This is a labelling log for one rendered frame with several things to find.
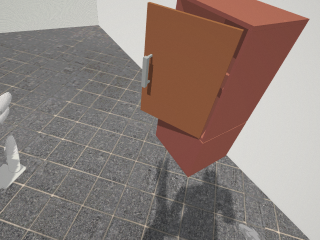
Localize right robot hand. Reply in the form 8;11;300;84
238;224;260;240

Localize handle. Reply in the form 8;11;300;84
141;54;153;88

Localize cupboard door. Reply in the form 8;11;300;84
140;2;244;138

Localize left robot hand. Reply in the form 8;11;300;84
0;92;26;190

